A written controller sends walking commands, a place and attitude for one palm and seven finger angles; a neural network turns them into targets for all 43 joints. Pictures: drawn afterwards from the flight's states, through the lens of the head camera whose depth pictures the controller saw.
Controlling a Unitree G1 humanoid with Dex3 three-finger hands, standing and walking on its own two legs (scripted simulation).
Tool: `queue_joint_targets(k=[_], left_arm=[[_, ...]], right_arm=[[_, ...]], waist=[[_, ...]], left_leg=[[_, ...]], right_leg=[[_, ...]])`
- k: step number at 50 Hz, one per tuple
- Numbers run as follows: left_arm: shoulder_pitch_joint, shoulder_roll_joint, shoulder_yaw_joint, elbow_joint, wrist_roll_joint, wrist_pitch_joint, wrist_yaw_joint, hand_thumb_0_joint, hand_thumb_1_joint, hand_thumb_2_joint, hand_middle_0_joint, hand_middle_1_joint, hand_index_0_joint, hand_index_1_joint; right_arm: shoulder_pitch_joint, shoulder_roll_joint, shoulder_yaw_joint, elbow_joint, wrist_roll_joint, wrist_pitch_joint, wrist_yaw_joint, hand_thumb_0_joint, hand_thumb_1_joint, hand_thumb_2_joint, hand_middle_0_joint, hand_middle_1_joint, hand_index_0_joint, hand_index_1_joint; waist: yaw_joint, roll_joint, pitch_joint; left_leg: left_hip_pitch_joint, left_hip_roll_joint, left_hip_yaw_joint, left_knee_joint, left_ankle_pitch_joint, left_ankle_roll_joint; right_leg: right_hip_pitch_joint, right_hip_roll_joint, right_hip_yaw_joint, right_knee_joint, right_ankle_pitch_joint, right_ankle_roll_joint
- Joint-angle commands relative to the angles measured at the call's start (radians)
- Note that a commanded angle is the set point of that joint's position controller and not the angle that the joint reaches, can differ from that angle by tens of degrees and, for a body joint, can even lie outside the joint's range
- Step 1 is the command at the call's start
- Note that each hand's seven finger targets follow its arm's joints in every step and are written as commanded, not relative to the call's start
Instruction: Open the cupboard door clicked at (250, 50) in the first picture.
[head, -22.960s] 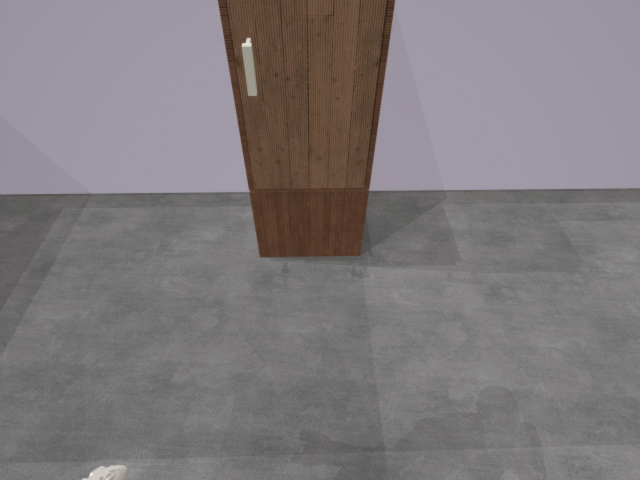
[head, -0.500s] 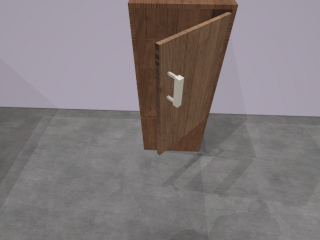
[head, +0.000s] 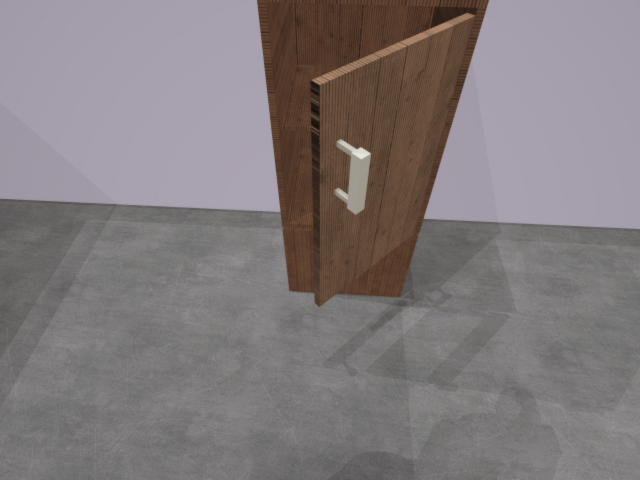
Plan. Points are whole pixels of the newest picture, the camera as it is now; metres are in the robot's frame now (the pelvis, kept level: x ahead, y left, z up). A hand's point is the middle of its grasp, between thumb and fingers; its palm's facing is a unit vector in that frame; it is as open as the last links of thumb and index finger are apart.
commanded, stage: look to check the result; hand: left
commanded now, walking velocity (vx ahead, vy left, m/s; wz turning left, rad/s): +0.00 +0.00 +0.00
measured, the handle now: (349, 176) +0.58 -0.02 +0.04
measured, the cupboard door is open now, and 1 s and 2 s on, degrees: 45 45 45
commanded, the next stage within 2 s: walk to a spot facing it in 0.16 s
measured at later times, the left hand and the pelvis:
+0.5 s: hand out of the picture +0.01 +0.17 -0.18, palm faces +0.00 -0.98 -0.19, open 7.4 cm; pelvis +0.01 +0.00 +0.00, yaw -4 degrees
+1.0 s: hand out of the picture +0.12 +0.15 -0.16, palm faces -0.24 -0.92 -0.29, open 7.4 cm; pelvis +0.01 -0.04 +0.00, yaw -19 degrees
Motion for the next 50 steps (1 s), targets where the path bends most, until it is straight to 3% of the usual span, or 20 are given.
queue_joint_targets(k=[1,14,22,24,27,29,30,31,33,35,36,37,38,39,40,43,47,50], left_arm=[[0.072,0.102,0.015,-0.022,0.001,-0.010,0.004,0.000,0.900,0.900,-0.200,-0.300,-0.200,-0.300],[0.061,0.113,0.014,-0.024,0.000,-0.013,0.004,0.000,0.900,0.900,-0.200,-0.300,-0.200,-0.300],[0.026,0.159,0.068,-0.094,0.011,0.023,-0.008,0.000,0.900,0.900,-0.200,-0.300,-0.200,-0.300],[0.003,0.168,0.077,-0.121,0.012,0.031,-0.014,0.000,0.900,0.900,-0.200,-0.300,-0.200,-0.300],[-0.012,0.150,0.083,-0.158,0.013,0.037,-0.023,0.000,0.900,0.900,-0.200,-0.300,-0.200,-0.300],[-0.027,0.129,0.083,-0.186,0.015,0.045,-0.032,0.000,0.900,0.900,-0.200,-0.300,-0.200,-0.300],[-0.045,0.125,0.084,-0.203,0.017,0.050,-0.036,0.000,0.900,0.900,-0.200,-0.300,-0.200,-0.300],[-0.058,0.123,0.084,-0.217,0.017,0.050,-0.040,0.000,0.900,0.900,-0.200,-0.300,-0.200,-0.300],[-0.036,0.111,0.082,-0.218,0.015,0.041,-0.046,0.000,0.900,0.900,-0.200,-0.300,-0.200,-0.300],[0.031,0.129,0.088,-0.203,0.013,0.033,-0.046,0.000,0.900,0.900,-0.200,-0.300,-0.200,-0.300],[0.068,0.188,0.099,-0.198,0.020,0.025,-0.040,0.000,0.900,0.900,-0.200,-0.300,-0.200,-0.300],[0.077,0.309,0.122,-0.204,0.029,0.014,-0.023,0.000,0.900,0.900,-0.200,-0.300,-0.200,-0.300],[0.112,0.321,0.119,-0.200,0.014,0.019,-0.016,0.000,0.900,0.900,-0.200,-0.300,-0.200,-0.300],[0.067,0.292,0.118,-0.209,0.018,0.020,-0.008,0.000,0.900,0.900,-0.200,-0.300,-0.200,-0.300],[0.025,0.265,0.111,-0.222,0.016,0.019,-0.005,0.000,0.900,0.900,-0.200,-0.300,-0.200,-0.300],[0.006,0.247,0.106,-0.249,0.013,0.011,0.002,0.000,0.900,0.900,-0.200,-0.300,-0.200,-0.300],[0.028,0.257,0.106,-0.255,0.017,0.012,-0.002,0.000,0.900,0.900,-0.200,-0.300,-0.200,-0.300],[0.040,0.265,0.109,-0.268,0.018,0.013,-0.005,0.000,0.900,0.900,-0.200,-0.300,-0.200,-0.300]], right_arm=[[0.071,-0.082,-0.014,-0.013,-0.003,-0.014,-0.003,0.000,-0.900,-0.900,0.200,0.300,0.200,0.300],[0.059,-0.087,-0.012,-0.007,-0.003,-0.014,-0.004,0.000,-0.900,-0.900,0.200,0.300,0.200,0.300],[0.044,-0.127,-0.056,-0.064,-0.004,0.011,-0.020,0.000,-0.900,-0.900,0.200,0.300,0.200,0.300],[0.043,-0.132,-0.063,-0.085,-0.006,0.010,-0.021,0.000,-0.900,-0.900,0.200,0.300,0.200,0.300],[0.038,-0.175,-0.077,-0.117,-0.007,0.005,-0.026,0.000,-0.900,-0.900,0.200,0.300,0.200,0.300],[0.039,-0.218,-0.091,-0.136,-0.012,-0.001,-0.028,0.000,-0.900,-0.900,0.200,0.300,0.200,0.300],[0.039,-0.225,-0.094,-0.148,-0.016,-0.005,-0.027,0.000,-0.900,-0.900,0.200,0.300,0.200,0.300],[0.031,-0.230,-0.094,-0.158,-0.020,-0.007,-0.026,0.000,-0.900,-0.900,0.200,0.300,0.200,0.300],[-0.016,-0.235,-0.095,-0.181,-0.023,-0.009,-0.023,0.000,-0.900,-0.900,0.200,0.300,0.200,0.300],[-0.042,-0.242,-0.097,-0.198,-0.016,-0.003,-0.020,0.000,-0.900,-0.900,0.200,0.300,0.200,0.300],[-0.056,-0.217,-0.097,-0.215,-0.005,0.003,-0.016,0.000,-0.900,-0.900,0.200,0.300,0.200,0.300],[-0.066,-0.145,-0.086,-0.255,0.003,0.006,-0.003,0.000,-0.900,-0.900,0.200,0.300,0.200,0.300],[-0.123,-0.172,-0.089,-0.264,-0.001,0.017,-0.003,0.000,-0.900,-0.900,0.200,0.300,0.200,0.300],[-0.148,-0.164,-0.092,-0.263,0.001,0.020,-0.005,0.000,-0.900,-0.900,0.200,0.300,0.200,0.300],[-0.151,-0.170,-0.092,-0.263,0.000,0.019,-0.004,0.000,-0.900,-0.900,0.200,0.300,0.200,0.300],[-0.140,-0.151,-0.085,-0.260,0.003,0.020,0.001,0.000,-0.900,-0.900,0.200,0.300,0.200,0.300],[-0.176,-0.155,-0.086,-0.286,0.005,0.027,0.001,0.000,-0.900,-0.900,0.200,0.300,0.200,0.300],[-0.209,-0.158,-0.085,-0.307,0.007,0.023,-0.001,0.000,-0.900,-0.900,0.200,0.300,0.200,0.300]], waist=[[0.002,-0.004,0.007],[0.004,-0.009,0.010],[-0.001,-0.053,-0.006],[-0.007,-0.025,0.000],[-0.004,0.080,-0.021],[-0.005,0.196,-0.031],[-0.011,0.226,-0.034],[-0.009,0.209,-0.033],[0.021,0.152,-0.063],[0.054,0.090,-0.082],[0.072,-0.067,-0.075],[0.073,-0.363,-0.070],[0.109,-0.249,-0.053],[0.076,-0.244,-0.041],[0.059,-0.200,-0.032],[0.037,-0.112,-0.118],[0.042,-0.125,-0.095],[0.051,-0.133,-0.086]], left_leg=[[0.012,0.075,-0.067,-0.072,0.096,0.027],[0.018,0.076,-0.065,-0.073,0.118,0.023],[0.007,0.098,0.026,0.050,0.025,0.015],[-0.001,0.113,0.023,0.044,0.010,0.018],[0.026,0.201,-0.055,-0.026,0.000,0.060],[0.019,0.320,-0.158,-0.119,-0.011,0.133],[0.023,0.364,-0.181,-0.148,0.032,0.171],[0.025,0.382,-0.172,-0.140,0.096,0.189],[0.030,0.357,-0.079,-0.057,0.231,0.162],[-0.013,0.290,0.022,0.079,0.221,0.093],[-0.105,0.199,0.086,0.236,0.056,0.026],[-0.337,0.045,0.173,0.465,-0.339,-0.044],[-0.349,0.044,0.033,0.625,-0.427,-0.037],[-0.397,0.051,-0.015,0.702,-0.379,-0.034],[-0.419,0.062,-0.038,0.735,-0.317,-0.040],[-0.376,0.056,-0.033,0.710,-0.233,-0.056],[-0.356,0.034,-0.038,0.658,-0.216,-0.061],[-0.356,0.023,-0.043,0.599,-0.228,-0.060]], right_leg=[[-0.024,-0.096,0.099,-0.106,0.059,-0.019],[0.000,-0.097,0.097,-0.118,0.089,-0.020],[-0.089,-0.105,0.185,-0.043,0.147,-0.050],[-0.121,-0.095,0.197,-0.010,0.140,-0.052],[-0.178,-0.021,0.158,0.106,0.103,-0.025],[-0.225,0.027,0.096,0.305,-0.094,-0.004],[-0.255,0.025,0.085,0.422,-0.230,0.002],[-0.267,0.007,0.097,0.464,-0.282,0.003],[-0.210,-0.005,0.089,0.368,-0.244,0.001],[-0.069,0.010,0.058,0.147,-0.051,0.005],[0.015,-0.060,0.182,-0.030,0.154,-0.018],[0.107,-0.317,0.534,-0.126,0.373,-0.120],[0.059,-0.347,0.563,-0.112,0.418,-0.197],[0.061,-0.286,0.555,-0.085,0.436,-0.205],[0.078,-0.253,0.508,-0.054,0.478,-0.202],[0.135,-0.199,0.428,-0.017,0.556,-0.181],[0.100,-0.180,0.455,-0.037,0.512,-0.171],[0.104,-0.172,0.491,-0.037,0.520,-0.184]])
